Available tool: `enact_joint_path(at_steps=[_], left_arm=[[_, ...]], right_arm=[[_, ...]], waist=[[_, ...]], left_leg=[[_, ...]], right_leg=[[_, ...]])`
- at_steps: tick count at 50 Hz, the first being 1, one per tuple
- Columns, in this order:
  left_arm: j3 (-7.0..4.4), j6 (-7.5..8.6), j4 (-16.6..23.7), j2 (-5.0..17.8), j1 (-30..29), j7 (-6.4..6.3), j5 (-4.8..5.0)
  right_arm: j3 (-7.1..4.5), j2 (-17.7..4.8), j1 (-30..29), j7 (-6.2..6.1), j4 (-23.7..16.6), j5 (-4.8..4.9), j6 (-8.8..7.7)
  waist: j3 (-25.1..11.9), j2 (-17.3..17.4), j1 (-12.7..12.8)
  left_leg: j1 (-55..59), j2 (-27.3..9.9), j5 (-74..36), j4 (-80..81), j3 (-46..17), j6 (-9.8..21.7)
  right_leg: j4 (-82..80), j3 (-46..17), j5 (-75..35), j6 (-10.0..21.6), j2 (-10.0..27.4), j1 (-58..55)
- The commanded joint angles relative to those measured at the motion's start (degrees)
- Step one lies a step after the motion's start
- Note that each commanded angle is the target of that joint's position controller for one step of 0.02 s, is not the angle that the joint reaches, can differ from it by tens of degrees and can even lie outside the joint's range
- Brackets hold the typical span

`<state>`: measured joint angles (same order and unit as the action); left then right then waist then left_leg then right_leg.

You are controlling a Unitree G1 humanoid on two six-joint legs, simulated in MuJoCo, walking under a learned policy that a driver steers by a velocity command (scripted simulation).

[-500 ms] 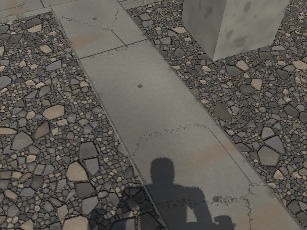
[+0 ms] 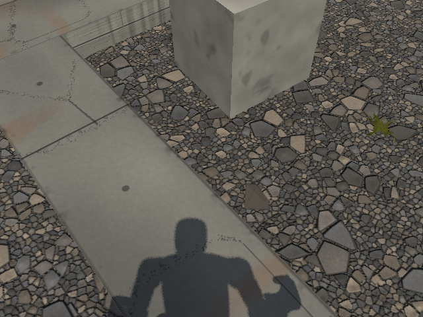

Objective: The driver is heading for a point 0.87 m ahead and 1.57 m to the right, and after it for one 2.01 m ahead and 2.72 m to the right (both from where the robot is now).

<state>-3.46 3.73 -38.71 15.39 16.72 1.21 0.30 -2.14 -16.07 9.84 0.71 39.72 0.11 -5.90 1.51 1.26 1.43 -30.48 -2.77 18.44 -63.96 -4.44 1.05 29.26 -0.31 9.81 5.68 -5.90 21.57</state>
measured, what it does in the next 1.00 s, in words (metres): walks ahead, turning right: left foot, then right foot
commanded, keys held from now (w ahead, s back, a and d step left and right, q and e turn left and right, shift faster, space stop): w+e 1.00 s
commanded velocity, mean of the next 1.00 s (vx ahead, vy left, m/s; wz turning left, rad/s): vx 0.50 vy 0.00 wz -0.58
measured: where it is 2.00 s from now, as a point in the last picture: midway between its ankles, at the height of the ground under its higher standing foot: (308, 206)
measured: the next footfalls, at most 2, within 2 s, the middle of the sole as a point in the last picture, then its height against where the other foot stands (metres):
left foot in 0.26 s outside the picture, level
right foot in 0.78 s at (288, 312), level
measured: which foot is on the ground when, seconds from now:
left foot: up 0.00-0.24, down 0.26-0.80, up 0.82-1.00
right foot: down 0.00-0.28, up 0.30-0.76, down 0.78-1.00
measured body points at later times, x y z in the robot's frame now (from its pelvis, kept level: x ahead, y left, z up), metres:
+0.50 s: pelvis +0.26 +0.06 +0.01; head +0.28 +0.07 +0.46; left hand +0.49 +0.27 -0.09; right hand +0.23 -0.22 -0.10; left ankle +0.29 +0.17 -0.73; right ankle +0.23 -0.08 -0.63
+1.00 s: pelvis +0.47 -0.09 +0.01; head +0.49 -0.12 +0.46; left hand +0.71 +0.07 -0.09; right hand +0.44 -0.42 -0.08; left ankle +0.61 +0.04 -0.65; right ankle +0.45 -0.16 -0.73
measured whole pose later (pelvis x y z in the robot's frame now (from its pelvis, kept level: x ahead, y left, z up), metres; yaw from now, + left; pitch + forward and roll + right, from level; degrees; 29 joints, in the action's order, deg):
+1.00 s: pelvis +0.47 -0.09 +0.01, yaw -37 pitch +1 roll +0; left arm -3.1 2.7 -36.6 14.7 19.3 1.7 0.8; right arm -3.4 -18.5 8.9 -0.8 40.3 -0.3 -4.6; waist 1.9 1.4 1.4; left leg -35.2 -4.8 17.6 -64.2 -5.2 -1.0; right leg 27.1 -4.0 12.0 6.1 -7.2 16.0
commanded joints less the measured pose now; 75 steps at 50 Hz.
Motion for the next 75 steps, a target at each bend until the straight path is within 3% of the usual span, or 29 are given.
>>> enact_joint_path(at_steps=[1,9,13,14,15,16,18,22,33,36,38,39,40,41,42,43,45,47,52,54,57,60,63,66,69,72,73,74,75], left_arm=[[-2.18,0.95,4.5,7.7,-2.0,-1.10,0.34],[-3.33,-1.37,3.4,9.8,3.6,-2.23,1.56],[-2.32,-2.17,3.8,6.4,4.1,-2.50,0.82],[-0.83,-1.93,4.2,2.1,4.3,-2.23,0.57],[0.12,-1.55,7.2,0.4,9.0,-1.85,2.44],[-0.82,-1.40,5.9,5.6,9.4,-2.00,2.55],[-1.88,-1.55,5.9,8.0,0.3,-2.45,0.91],[-1.69,-2.91,8.4,4.4,-2.7,-1.49,1.72],[-0.78,-2.16,12.3,1.6,-15.9,1.91,0.87],[-1.61,-2.42,12.8,3.3,-14.1,2.71,1.40],[-4.57,-2.71,9.0,8.4,-1.1,2.13,0.73],[-5.59,-3.08,7.4,9.6,7.9,1.59,1.46],[-5.93,-3.17,6.4,13.3,10.2,0.50,1.93],[-4.37,-1.83,9.9,16.2,4.9,0.64,1.08],[-3.94,-1.22,9.5,11.8,7.2,1.37,1.06],[-3.55,-0.76,7.7,10.9,6.3,1.32,0.97],[-2.33,0.07,8.9,8.3,-1.2,1.06,0.32],[-1.89,0.45,8.7,7.1,-3.4,0.75,0.19],[-2.61,-0.94,5.4,9.2,0.9,-1.50,0.84],[-2.65,-1.17,5.5,9.9,1.3,-1.88,-0.46],[-2.29,-0.29,1.4,9.3,12.2,-2.72,1.34],[-2.99,-0.37,-1.5,10.3,17.7,-4.21,1.43],[-2.04,-1.25,-0.1,8.9,9.7,-5.85,0.90],[-2.25,-1.85,0.7,9.2,7.3,-5.49,1.39],[-2.10,-3.07,-0.4,7.2,8.9,-6.16,2.17],[-1.02,-3.24,-3.1,5.2,9.6,-4.78,0.95],[-0.26,-2.52,-6.3,0.8,14.0,-3.47,0.76],[1.16,-1.29,-7.8,-6.3,21.9,-1.43,0.28],[0.85,0.02,-7.4,-3.6,29.1,-1.37,2.37]], right_arm=[[-1.38,-4.3,1.9,-0.75,-2.5,-0.79,0.26],[-0.60,-3.5,-10.1,0.37,-4.5,0.79,-0.18],[-2.89,-6.8,0.1,0.61,-1.8,1.29,-0.95],[-3.87,-9.4,7.6,0.25,-0.7,0.29,-1.29],[-5.32,-15.0,13.6,0.30,1.7,-0.95,-0.53],[-4.60,-11.5,11.7,0.37,0.4,0.36,-0.40],[-3.32,-7.4,8.8,-0.57,0.1,0.68,0.23],[-1.75,-3.5,7.3,-0.52,1.9,-0.35,0.11],[-3.00,-9.1,10.6,-1.59,7.1,-0.30,0.59],[-3.89,-11.0,9.9,-1.60,7.3,0.51,1.43],[-4.76,-13.2,5.2,-2.12,4.7,0.40,1.41],[-4.63,-12.7,5.7,-2.49,5.2,1.82,1.45],[-3.23,-7.1,9.4,-2.25,4.4,-0.79,1.42],[-1.33,-2.9,18.2,-0.90,2.2,-1.76,-0.37],[-2.71,-9.6,10.6,-0.28,0.3,0.84,-1.81],[-2.93,-10.6,5.5,-0.56,-0.9,2.49,-1.96],[-3.01,-10.3,4.7,-1.77,-0.9,0.10,-0.52],[-3.39,-9.6,6.6,-1.71,-0.7,-0.18,0.91],[-1.20,-3.1,-0.1,-0.68,-2.1,-1.89,1.72],[-2.29,-6.2,2.3,0.83,-0.1,-1.18,0.59],[-3.57,-9.1,-10.7,1.41,-5.3,1.04,-0.85],[-3.24,-8.6,-19.1,2.23,-7.6,0.31,-2.39],[-1.47,-4.1,-16.4,4.09,-7.1,-2.21,-3.17],[-1.64,-4.2,-11.7,4.66,-5.9,-0.29,-1.73],[-2.62,-6.0,-8.1,3.40,-4.2,1.00,-0.16],[-5.18,-9.6,12.3,2.61,4.4,1.19,0.04],[-4.49,-8.7,20.9,2.57,7.2,0.05,0.03],[-3.88,-11.0,23.1,3.51,9.9,-2.12,-0.47],[-5.11,-13.5,24.2,3.46,11.1,-1.89,0.28]], waist=[[-3.2,-3.1,-2.6],[-2.5,-6.6,2.6],[-5.1,-8.2,-2.8],[-9.5,-2.8,-6.1],[-17.3,19.4,-4.1],[-14.3,16.3,-5.0],[-7.8,2.5,-6.4],[-2.4,5.1,-3.8],[3.4,3.9,-6.7],[2.3,5.2,-4.1],[-4.9,5.7,3.8],[-7.5,5.4,8.8],[-9.0,-10.2,6.5],[-18.8,-21.8,-1.8],[-21.1,-15.4,4.2],[-12.6,-10.8,3.5],[-5.6,-3.5,-1.2],[-4.3,-3.0,-4.1],[-4.6,-2.6,-1.8],[-8.6,-2.0,-1.5],[-1.4,-4.8,3.0],[1.4,-7.6,6.2],[2.5,-7.3,3.3],[1.0,-7.2,1.7],[1.0,-9.2,1.2],[-4.9,-2.3,-6.4],[-7.6,1.9,-8.8],[-8.6,21.0,-3.9],[-12.9,32.7,-0.3]], left_leg=[[-2.6,-1.9,-4.8,7.5,0.4,-2.7],[4.2,2.1,-18.6,32.4,0.2,-5.3],[18.2,1.7,-10.7,35.8,0.6,-1.5],[29.4,-6.8,-5.2,37.0,-8.1,1.8],[43.5,-19.7,22.8,45.7,-36.4,10.2],[42.6,-21.1,27.5,48.0,-42.3,11.1],[35.3,-15.5,2.6,45.6,-24.4,6.5],[26.5,-11.7,-3.4,50.2,-14.3,6.7],[26.1,-10.1,-22.2,51.5,6.2,6.4],[27.5,-11.4,-35.1,46.8,9.5,5.5],[22.6,-9.4,-57.2,31.4,13.2,4.2],[18.5,-8.0,-52.2,18.9,13.0,2.4],[5.1,-2.3,-4.1,-3.1,12.7,0.3],[-10.0,4.1,19.5,-20.4,2.4,-1.2],[-15.9,3.6,12.4,-22.1,-2.8,-1.0],[-17.9,1.7,7.0,-19.8,-1.6,-0.5],[-11.0,-2.0,1.6,-12.7,-2.2,-1.3],[-6.4,-3.7,0.0,-5.1,-3.0,-1.7],[-3.9,-2.0,-12.9,12.5,0.0,-3.5],[-1.6,-0.9,-23.5,7.5,0.2,-2.6],[-26.7,-2.1,-17.8,10.6,-6.4,-1.1],[-39.1,-2.4,-15.3,16.2,-8.9,-0.3],[-10.5,1.2,-41.7,24.2,-3.6,0.0],[7.2,2.3,-42.5,27.8,-3.4,-0.5],[8.8,-2.9,-43.2,38.9,-6.7,-2.3],[28.9,-5.5,-48.8,48.6,-1.4,-3.8],[44.3,-10.0,-43.2,41.3,-8.2,-2.2],[56.8,-10.1,-76.9,19.0,-3.0,-7.3],[56.9,-14.8,-75.8,22.9,-13.7,-5.7]], right_leg=[[-15.7,-17.2,-5.7,11.6,13.2,-2.7],[-8.8,-19.3,9.6,7.7,11.7,-2.0],[0.9,-22.9,17.3,3.8,10.6,-1.1],[15.9,-17.7,21.2,0.7,6.7,5.1],[34.1,-7.9,23.8,-2.3,2.0,20.1],[43.7,-8.1,20.7,-4.0,5.3,25.5],[45.2,-7.2,12.8,-6.0,7.5,25.0],[41.7,-5.6,9.0,-4.4,10.1,21.7],[15.2,1.6,-9.4,-4.2,8.6,17.5],[13.4,3.1,-3.3,-2.2,7.4,10.8],[15.8,7.5,-4.9,0.1,1.6,-8.7],[4.5,3.2,-3.0,3.0,2.3,-19.5],[2.8,-11.6,-10.5,6.9,11.5,-31.4],[0.2,-39.4,-14.1,18.9,22.5,-42.4],[-9.9,-44.4,-1.8,20.2,23.3,-39.9],[-11.4,-38.2,0.8,17.7,21.8,-33.0],[-11.5,-29.5,-9.7,14.5,18.6,-16.3],[-13.6,-26.2,-8.1,13.6,15.7,-9.8],[-9.9,-17.7,-18.6,11.3,11.2,-5.9],[-6.0,-19.1,-18.7,11.4,12.1,-6.1],[-4.5,-31.9,0.0,12.6,15.4,-23.5],[-1.6,-36.7,3.4,12.0,17.2,-34.2],[1.1,-27.5,10.7,8.8,9.7,-3.7],[4.6,-24.5,17.8,4.6,7.4,5.2],[16.6,-25.3,18.3,1.0,6.7,-7.1],[45.6,-18.2,14.3,-3.9,2.7,-7.8],[65.2,-18.4,35.6,-6.1,-1.4,7.6],[86.2,-17.8,45.2,-6.0,-2.7,28.1],[93.1,-16.0,37.9,-7.6,0.1,35.6]])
